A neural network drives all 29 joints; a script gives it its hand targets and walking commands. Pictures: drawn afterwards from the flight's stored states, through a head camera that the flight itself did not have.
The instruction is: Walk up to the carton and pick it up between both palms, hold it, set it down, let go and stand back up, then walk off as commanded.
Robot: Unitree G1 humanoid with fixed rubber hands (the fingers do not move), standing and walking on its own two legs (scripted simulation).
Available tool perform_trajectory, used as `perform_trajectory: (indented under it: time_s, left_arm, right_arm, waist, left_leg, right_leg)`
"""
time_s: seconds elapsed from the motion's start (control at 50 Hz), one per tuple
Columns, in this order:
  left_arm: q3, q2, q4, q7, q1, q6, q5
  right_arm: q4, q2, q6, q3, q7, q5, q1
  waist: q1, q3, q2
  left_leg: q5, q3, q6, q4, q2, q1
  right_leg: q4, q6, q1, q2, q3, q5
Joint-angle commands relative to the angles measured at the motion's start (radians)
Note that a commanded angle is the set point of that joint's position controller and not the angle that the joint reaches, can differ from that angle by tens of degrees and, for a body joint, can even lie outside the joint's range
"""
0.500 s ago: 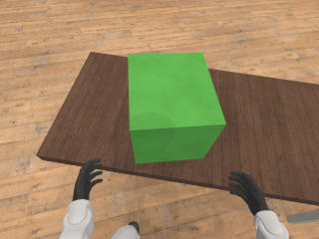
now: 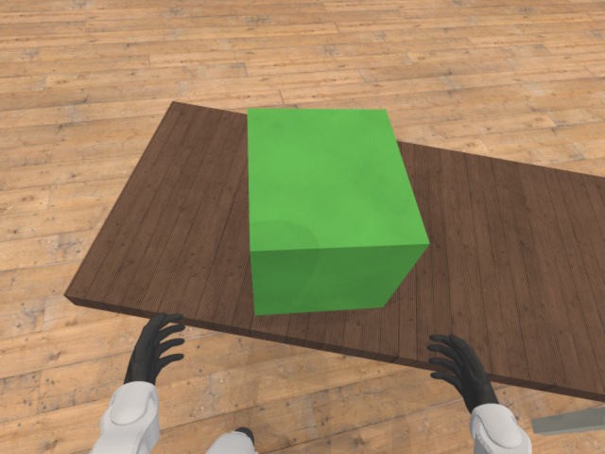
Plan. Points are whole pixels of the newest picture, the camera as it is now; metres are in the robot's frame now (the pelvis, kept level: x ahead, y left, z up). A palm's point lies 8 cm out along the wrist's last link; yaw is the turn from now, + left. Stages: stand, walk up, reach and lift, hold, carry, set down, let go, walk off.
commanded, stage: set down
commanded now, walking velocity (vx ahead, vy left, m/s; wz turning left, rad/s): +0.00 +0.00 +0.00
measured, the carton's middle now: (319, 214) +0.47 +0.05 -0.03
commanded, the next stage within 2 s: let go in 0.98 s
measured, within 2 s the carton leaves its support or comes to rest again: neither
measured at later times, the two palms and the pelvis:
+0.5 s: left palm (147, 380) +0.18 +0.24 -0.07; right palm (472, 394) +0.24 -0.20 -0.06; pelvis +0.01 +0.00 +0.00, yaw +0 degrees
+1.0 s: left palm (146, 379) +0.18 +0.24 -0.08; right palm (471, 394) +0.24 -0.20 -0.06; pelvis +0.01 +0.00 +0.00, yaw +0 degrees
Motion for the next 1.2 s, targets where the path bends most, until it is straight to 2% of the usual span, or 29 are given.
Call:
perform_trajectory:
  time_s: [0.0,0.02,0.04,0.06,0.1,0.14,0.16,0.18,0.2,0.24,0.28,0.3,0.32,0.36,0.38,0.46,0.48,0.56,0.7,0.72,0.74,0.76,0.78,0.84,0.92,0.94,1.02,1.12,1.18]
  left_arm:
    - [-0.05,0.205,-0.217,-0.027,0.042,-0.032,-0.02]
    - [-0.047,0.205,-0.256,-0.021,0.04,-0.035,-0.016]
    - [-0.056,0.191,-0.223,-0.029,0.054,-0.03,-0.008]
    - [-0.064,0.189,-0.228,-0.032,0.049,-0.023,-0.011]
    - [-0.056,0.193,-0.192,-0.043,0.069,-0.004,0.001]
    - [-0.058,0.187,-0.222,-0.045,0.071,-0.009,0.0]
    - [-0.053,0.194,-0.196,-0.055,0.069,-0.007,0.006]
    - [-0.051,0.199,-0.208,-0.054,0.074,-0.002,0.01]
    - [-0.056,0.206,-0.166,-0.069,0.083,0.015,0.008]
    - [-0.051,0.203,-0.172,-0.07,0.065,0.016,0.017]
    - [-0.054,0.213,-0.176,-0.079,0.059,0.032,0.016]
    - [-0.054,0.216,-0.203,-0.075,0.062,0.036,0.015]
    - [-0.047,0.229,-0.166,-0.083,0.055,0.05,0.02]
    - [-0.051,0.219,-0.214,-0.075,0.049,0.042,0.016]
    - [-0.047,0.225,-0.182,-0.083,0.048,0.051,0.021]
    - [-0.044,0.227,-0.159,-0.093,0.057,0.071,0.032]
    - [-0.051,0.233,-0.143,-0.098,0.05,0.08,0.033]
    - [-0.055,0.23,-0.164,-0.095,0.057,0.087,0.039]
    - [-0.075,0.221,-0.155,-0.091,0.049,0.095,0.038]
    - [-0.077,0.21,-0.146,-0.088,0.059,0.095,0.045]
    - [-0.076,0.214,-0.142,-0.091,0.051,0.097,0.045]
    - [-0.073,0.213,-0.149,-0.088,0.054,0.099,0.052]
    - [-0.083,0.205,-0.147,-0.089,0.044,0.098,0.051]
    - [-0.076,0.195,-0.137,-0.085,0.063,0.104,0.066]
    - [-0.075,0.202,-0.142,-0.085,0.051,0.101,0.063]
    - [-0.09,0.19,-0.127,-0.088,0.057,0.103,0.055]
    - [-0.081,0.182,-0.121,-0.084,0.07,0.106,0.076]
    - [-0.103,0.181,-0.125,-0.086,0.076,0.104,0.059]
    - [-0.1,0.187,-0.124,-0.084,0.072,0.11,0.07]
  right_arm:
    - [-0.219,-0.01,-0.003,-0.093,-0.042,-0.007,0.141]
    - [-0.226,-0.007,-0.012,-0.093,-0.039,0.001,0.144]
    - [-0.187,-0.007,-0.007,-0.086,-0.042,-0.006,0.162]
    - [-0.21,-0.015,-0.008,-0.094,-0.043,-0.008,0.137]
    - [-0.176,0.004,-0.002,-0.085,-0.052,-0.012,0.17]
    - [-0.18,0.004,-0.011,-0.082,-0.052,-0.01,0.174]
    - [-0.168,0.013,-0.009,-0.081,-0.058,-0.018,0.187]
    - [-0.169,0.01,-0.007,-0.087,-0.061,-0.018,0.191]
    - [-0.157,0.028,0.0,-0.07,-0.074,-0.031,0.199]
    - [-0.146,0.029,0.003,-0.074,-0.079,-0.036,0.207]
    - [-0.127,0.03,0.015,-0.086,-0.091,-0.049,0.2]
    - [-0.17,0.018,0.009,-0.095,-0.089,-0.046,0.18]
    - [-0.149,0.041,0.022,-0.091,-0.098,-0.056,0.193]
    - [-0.177,0.039,0.018,-0.101,-0.093,-0.055,0.194]
    - [-0.133,0.053,0.027,-0.096,-0.102,-0.068,0.212]
    - [-0.115,0.056,0.041,-0.096,-0.109,-0.085,0.209]
    - [-0.114,0.054,0.045,-0.096,-0.114,-0.093,0.199]
    - [-0.109,0.055,0.053,-0.107,-0.112,-0.093,0.207]
    - [-0.092,0.041,0.059,-0.124,-0.101,-0.104,0.186]
    - [-0.08,0.032,0.06,-0.124,-0.097,-0.102,0.185]
    - [-0.07,0.042,0.064,-0.123,-0.099,-0.102,0.195]
    - [-0.064,0.037,0.062,-0.123,-0.096,-0.1,0.188]
    - [-0.049,0.032,0.065,-0.123,-0.096,-0.102,0.189]
    - [-0.054,0.022,0.062,-0.13,-0.089,-0.102,0.188]
    - [-0.054,0.025,0.059,-0.129,-0.088,-0.102,0.189]
    - [-0.036,0.013,0.065,-0.132,-0.089,-0.106,0.19]
    - [-0.036,0.008,0.063,-0.134,-0.081,-0.104,0.189]
    - [-0.032,0.011,0.065,-0.132,-0.084,-0.111,0.201]
    - [-0.038,0.006,0.068,-0.137,-0.08,-0.11,0.199]
  waist:
    - [-0.171,-0.322,0.045]
    - [-0.165,-0.329,0.07]
    - [-0.172,-0.311,0.066]
    - [-0.181,-0.307,0.067]
    - [-0.18,-0.294,0.07]
    - [-0.186,-0.288,0.074]
    - [-0.195,-0.285,0.062]
    - [-0.188,-0.28,0.075]
    - [-0.203,-0.247,0.059]
    - [-0.194,-0.25,0.07]
    - [-0.205,-0.231,0.074]
    - [-0.196,-0.242,0.08]
    - [-0.198,-0.227,0.078]
    - [-0.188,-0.254,0.073]
    - [-0.198,-0.229,0.069]
    - [-0.195,-0.205,0.083]
    - [-0.206,-0.195,0.069]
    - [-0.199,-0.193,0.104]
    - [-0.207,-0.186,0.096]
    - [-0.206,-0.18,0.116]
    - [-0.217,-0.173,0.107]
    - [-0.209,-0.176,0.128]
    - [-0.223,-0.17,0.119]
    - [-0.209,-0.186,0.123]
    - [-0.212,-0.174,0.124]
    - [-0.232,-0.168,0.117]
    - [-0.218,-0.179,0.136]
    - [-0.232,-0.172,0.116]
    - [-0.229,-0.171,0.144]
  left_leg:
    - [0.084,0.055,0.063,-0.048,-0.091,0.404]
    - [0.1,0.055,0.058,-0.046,-0.091,0.401]
    - [0.104,0.057,0.055,-0.044,-0.092,0.416]
    - [0.104,0.053,0.051,-0.041,-0.088,0.43]
    - [0.123,0.051,0.048,-0.039,-0.087,0.434]
    - [0.149,0.049,0.044,-0.033,-0.088,0.45]
    - [0.136,0.046,0.045,-0.032,-0.089,0.454]
    - [0.15,0.046,0.042,-0.029,-0.089,0.459]
    - [0.134,0.049,0.044,-0.026,-0.092,0.444]
    - [0.117,0.051,0.044,-0.026,-0.092,0.449]
    - [0.104,0.051,0.042,-0.03,-0.092,0.459]
    - [0.121,0.051,0.046,-0.028,-0.092,0.456]
    - [0.098,0.056,0.051,-0.032,-0.098,0.447]
    - [0.101,0.054,0.055,-0.039,-0.098,0.449]
    - [0.086,0.059,0.053,-0.035,-0.102,0.441]
    - [0.084,0.06,0.053,-0.04,-0.101,0.453]
    - [0.069,0.06,0.055,-0.038,-0.103,0.453]
    - [0.062,0.055,0.056,-0.045,-0.101,0.465]
    - [0.048,0.055,0.054,-0.059,-0.1,0.468]
    - [0.066,0.052,0.049,-0.06,-0.099,0.476]
    - [0.054,0.051,0.05,-0.057,-0.101,0.477]
    - [0.067,0.049,0.047,-0.057,-0.1,0.473]
    - [0.065,0.051,0.047,-0.056,-0.102,0.478]
    - [0.085,0.049,0.043,-0.06,-0.096,0.488]
    - [0.084,0.05,0.041,-0.064,-0.099,0.488]
    - [0.093,0.046,0.036,-0.061,-0.095,0.496]
    - [0.112,0.047,0.031,-0.067,-0.093,0.514]
    - [0.097,0.044,0.035,-0.067,-0.095,0.505]
    - [0.083,0.049,0.03,-0.071,-0.095,0.51]
  right_leg:
    - [-0.132,0.047,0.208,-0.068,0.027,0.123]
    - [-0.128,0.045,0.211,-0.066,0.024,0.126]
    - [-0.136,0.044,0.204,-0.065,0.024,0.133]
    - [-0.138,0.043,0.189,-0.061,0.015,0.129]
    - [-0.138,0.048,0.198,-0.064,0.024,0.163]
    - [-0.134,0.049,0.203,-0.059,0.014,0.193]
    - [-0.14,0.052,0.2,-0.061,0.019,0.191]
    - [-0.138,0.051,0.197,-0.06,0.018,0.199]
    - [-0.145,0.054,0.2,-0.069,0.031,0.204]
    - [-0.14,0.059,0.205,-0.071,0.026,0.184]
    - [-0.148,0.054,0.196,-0.071,0.025,0.168]
    - [-0.144,0.052,0.195,-0.068,0.014,0.174]
    - [-0.15,0.054,0.214,-0.077,0.026,0.154]
    - [-0.141,0.057,0.222,-0.073,0.016,0.17]
    - [-0.144,0.059,0.227,-0.079,0.024,0.159]
    - [-0.147,0.061,0.216,-0.081,0.015,0.153]
    - [-0.151,0.063,0.213,-0.085,0.02,0.163]
    - [-0.148,0.053,0.206,-0.084,0.011,0.136]
    - [-0.152,0.044,0.209,-0.074,-0.009,0.107]
    - [-0.148,0.044,0.209,-0.072,-0.015,0.124]
    - [-0.153,0.046,0.205,-0.076,-0.01,0.125]
    - [-0.149,0.044,0.205,-0.076,-0.013,0.136]
    - [-0.151,0.046,0.208,-0.075,-0.015,0.144]
    - [-0.144,0.042,0.212,-0.068,-0.027,0.156]
    - [-0.15,0.043,0.218,-0.068,-0.024,0.15]
    - [-0.151,0.043,0.204,-0.066,-0.027,0.167]
    - [-0.144,0.04,0.217,-0.059,-0.041,0.176]
    - [-0.149,0.039,0.2,-0.06,-0.036,0.171]
    - [-0.147,0.036,0.211,-0.06,-0.041,0.149]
